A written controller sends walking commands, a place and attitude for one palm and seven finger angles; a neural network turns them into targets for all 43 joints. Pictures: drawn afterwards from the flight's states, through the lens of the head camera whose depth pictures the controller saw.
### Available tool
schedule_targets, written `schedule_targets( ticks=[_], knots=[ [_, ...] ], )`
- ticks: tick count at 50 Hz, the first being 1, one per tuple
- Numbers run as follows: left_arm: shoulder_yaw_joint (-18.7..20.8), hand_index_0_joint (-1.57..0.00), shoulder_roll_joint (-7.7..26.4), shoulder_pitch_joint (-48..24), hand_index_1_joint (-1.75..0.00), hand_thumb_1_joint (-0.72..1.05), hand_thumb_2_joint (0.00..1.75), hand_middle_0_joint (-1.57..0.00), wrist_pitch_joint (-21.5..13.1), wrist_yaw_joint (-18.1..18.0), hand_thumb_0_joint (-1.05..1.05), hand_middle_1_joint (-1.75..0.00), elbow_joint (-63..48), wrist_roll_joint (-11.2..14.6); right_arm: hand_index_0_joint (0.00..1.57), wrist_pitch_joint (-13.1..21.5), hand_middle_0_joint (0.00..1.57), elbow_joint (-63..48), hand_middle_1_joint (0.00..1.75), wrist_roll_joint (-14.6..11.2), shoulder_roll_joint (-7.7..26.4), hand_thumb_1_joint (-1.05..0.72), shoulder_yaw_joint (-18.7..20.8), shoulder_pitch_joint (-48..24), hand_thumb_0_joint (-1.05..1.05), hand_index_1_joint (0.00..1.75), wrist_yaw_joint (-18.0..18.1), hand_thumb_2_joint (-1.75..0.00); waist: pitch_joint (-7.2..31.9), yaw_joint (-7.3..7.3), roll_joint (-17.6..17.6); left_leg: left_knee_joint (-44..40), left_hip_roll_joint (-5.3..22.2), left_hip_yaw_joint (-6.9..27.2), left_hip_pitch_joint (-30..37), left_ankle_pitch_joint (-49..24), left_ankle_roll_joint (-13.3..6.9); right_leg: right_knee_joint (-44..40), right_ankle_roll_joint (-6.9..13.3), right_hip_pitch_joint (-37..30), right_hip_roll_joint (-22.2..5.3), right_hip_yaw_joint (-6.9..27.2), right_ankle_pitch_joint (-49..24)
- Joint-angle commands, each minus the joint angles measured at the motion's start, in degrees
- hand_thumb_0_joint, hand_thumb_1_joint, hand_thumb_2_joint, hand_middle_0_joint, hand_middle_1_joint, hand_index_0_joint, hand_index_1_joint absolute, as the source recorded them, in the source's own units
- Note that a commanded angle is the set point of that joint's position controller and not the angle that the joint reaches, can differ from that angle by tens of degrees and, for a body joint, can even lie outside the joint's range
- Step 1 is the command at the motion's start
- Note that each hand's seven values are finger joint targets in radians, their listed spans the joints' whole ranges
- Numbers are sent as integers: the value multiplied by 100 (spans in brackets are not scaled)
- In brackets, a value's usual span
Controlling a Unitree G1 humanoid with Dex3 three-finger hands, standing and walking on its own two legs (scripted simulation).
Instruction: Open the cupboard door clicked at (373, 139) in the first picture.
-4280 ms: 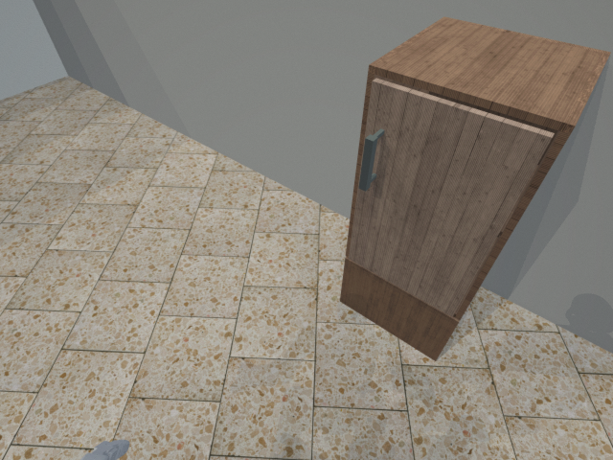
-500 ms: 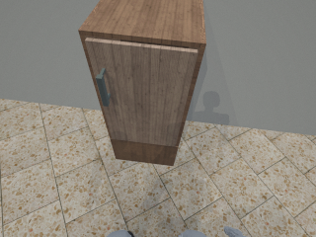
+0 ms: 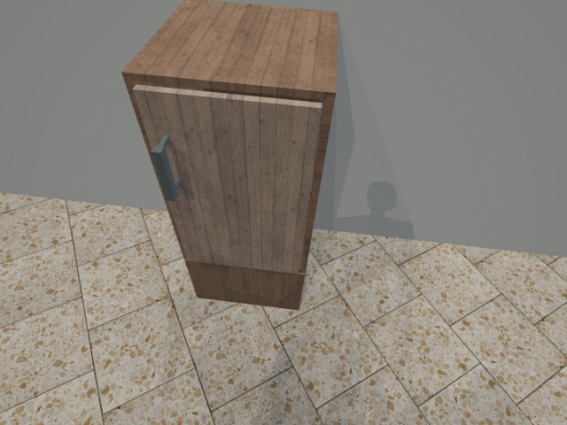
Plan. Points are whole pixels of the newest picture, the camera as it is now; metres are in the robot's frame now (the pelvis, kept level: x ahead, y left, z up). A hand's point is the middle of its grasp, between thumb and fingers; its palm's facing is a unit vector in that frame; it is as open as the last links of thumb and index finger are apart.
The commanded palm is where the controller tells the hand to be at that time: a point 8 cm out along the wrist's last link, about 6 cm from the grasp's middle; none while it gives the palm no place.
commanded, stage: come to a stop and stand still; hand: left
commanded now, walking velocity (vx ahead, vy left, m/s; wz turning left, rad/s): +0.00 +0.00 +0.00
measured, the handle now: (168, 169) +0.61 +0.29 -0.04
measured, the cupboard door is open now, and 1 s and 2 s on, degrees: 0 0 0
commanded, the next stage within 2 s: look again from close up in 0.06 s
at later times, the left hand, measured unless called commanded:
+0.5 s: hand out of the picture -0.01 +0.19 -0.17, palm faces +0.01 -0.98 -0.21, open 7.4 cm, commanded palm none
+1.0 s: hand out of the picture +0.00 +0.18 -0.18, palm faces +0.05 -0.98 -0.18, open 7.4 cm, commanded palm none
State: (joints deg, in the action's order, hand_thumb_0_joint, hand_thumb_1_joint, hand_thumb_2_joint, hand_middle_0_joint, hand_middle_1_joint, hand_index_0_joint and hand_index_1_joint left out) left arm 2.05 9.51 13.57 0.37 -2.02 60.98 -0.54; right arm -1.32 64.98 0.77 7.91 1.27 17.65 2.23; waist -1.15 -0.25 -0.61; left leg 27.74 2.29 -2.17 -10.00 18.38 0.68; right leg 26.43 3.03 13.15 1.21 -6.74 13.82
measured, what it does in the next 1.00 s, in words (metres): stands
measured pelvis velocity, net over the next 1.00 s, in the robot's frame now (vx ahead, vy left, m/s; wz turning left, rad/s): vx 0.01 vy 0.02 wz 0.00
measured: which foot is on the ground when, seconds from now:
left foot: down 0.00-1.00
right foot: down 0.00-1.00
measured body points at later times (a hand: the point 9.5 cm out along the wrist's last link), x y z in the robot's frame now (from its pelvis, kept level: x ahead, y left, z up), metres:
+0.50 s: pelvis -0.01 +0.02 +0.00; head -0.01 +0.01 +0.45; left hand -0.01 +0.24 -0.15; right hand -0.03 -0.18 -0.17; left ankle -0.04 +0.12 -0.74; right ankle +0.00 -0.08 -0.74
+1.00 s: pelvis +0.01 +0.02 -0.01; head +0.03 +0.01 +0.44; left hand +0.00 +0.23 -0.16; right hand -0.01 -0.20 -0.17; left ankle -0.04 +0.12 -0.74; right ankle +0.00 -0.08 -0.74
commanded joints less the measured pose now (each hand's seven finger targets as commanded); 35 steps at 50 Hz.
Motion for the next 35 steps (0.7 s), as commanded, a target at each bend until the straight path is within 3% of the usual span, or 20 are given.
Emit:
schedule_targets(
  ticks=[1, 7, 8, 9, 10, 11, 12, 17, 19, 26, 35],
  knots=[
    [-9, -20, 422, 368, -30, 90, 90, -20, -91, 36, 0, -30, 77, 53, 20, 222, 20, -154, 30, 5, 528, -90, -16, 65, 0, 30, 67, -90, 250, 147, 824, -753, 652, 441, -33, -2168, -235, -453, -146, -746, -752, 717, -1464],
    [-91, -20, 328, 416, -30, 90, 90, -20, -71, 47, 0, -30, 317, 24, 20, 164, 20, -45, 30, -2, 413, -90, -50, 158, 0, 30, 60, -90, -454, 76, 129, -1064, 505, 375, -208, -865, -206, -890, -156, -409, -759, 844, -692],
    [-126, -20, 542, 986, -30, 90, 90, -20, -224, -236, 0, -30, 434, -43, 20, 281, 20, -446, 30, -66, 702, -90, -17, -360, 0, 30, -43, -90, -756, 297, 176, 193, 371, -26, -670, -692, -15, -562, -380, -168, -1104, 1132, -2974],
    [-108, -20, 758, 821, -30, 90, 90, -20, -293, -188, 0, -30, 192, -33, 20, 189, 20, -535, 30, -40, 315, -90, -50, 93, 0, 30, -58, -90, -256, -65, 19, 241, 144, 160, -509, 213, -68, -752, -41, -218, -1354, 1510, -1714],
    [-129, -20, 668, 567, -30, 90, 90, -20, -310, -127, 0, -30, 127, -32, 20, 197, 20, -441, 30, -16, 318, -90, -54, 278, 0, 30, -71, -90, -366, -137, 193, 23, 148, 200, -312, 100, -108, -896, 162, 166, -1256, 1432, -365],
    [-125, -20, 668, 437, -30, 90, 90, -20, -311, -93, 0, -30, 93, -34, 20, 196, 20, -426, 30, 10, 319, -90, -74, 472, 0, 30, -116, -90, -268, -208, 163, -112, 223, 212, -171, -160, -165, -839, 165, 351, -1028, 1154, 533],
    [-125, -20, 572, 436, -30, 90, 90, -20, -301, -67, 0, -30, 41, -30, 20, 222, 20, -479, 30, 40, 387, -90, -84, 605, 0, 30, -131, -90, -86, -200, -7, -191, 243, 266, -214, -201, -214, -708, 100, 277, -868, 1041, 792],
    [-184, -20, 345, 534, -30, 90, 90, -20, -246, 10, 0, -30, 75, -2, 20, 332, 20, -584, 30, 25, 504, -90, -146, 413, 0, 30, -83, -90, -354, -25, 220, -773, 397, 551, -629, -474, -354, -267, -8, -68, -660, 809, 21],
    [-199, -20, 314, 614, -30, 90, 90, -20, -237, 17, 0, -30, 126, 9, 20, 351, 20, -562, 30, 15, 537, -90, -169, 421, 0, 30, -60, -90, -422, 13, 113, -838, 403, 541, -664, -533, -361, -232, -21, -162, -663, 794, -162],
    [-194, -20, 301, 661, -30, 90, 90, -20, -201, 14, 0, -30, 172, -3, 20, 363, 20, -395, 30, 13, 506, -90, -193, 507, 0, 30, -37, -90, -547, 52, 68, -986, 392, 532, -648, -502, -365, -203, -51, -178, -676, 773, -226],
    [-177, -20, 277, 693, -30, 90, 90, -20, -202, 13, 0, -30, 212, 1, 20, 371, 20, -232, 30, 9, 422, -90, -192, 508, 0, 30, -15, -90, -337, 60, 138, -857, 366, 390, -389, -806, -356, -185, -42, -258, -739, 814, -597]
  ],
)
